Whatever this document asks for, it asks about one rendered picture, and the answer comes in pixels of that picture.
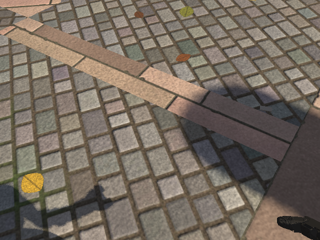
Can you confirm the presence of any robot right hand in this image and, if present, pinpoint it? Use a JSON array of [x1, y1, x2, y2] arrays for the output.
[[277, 216, 320, 240]]

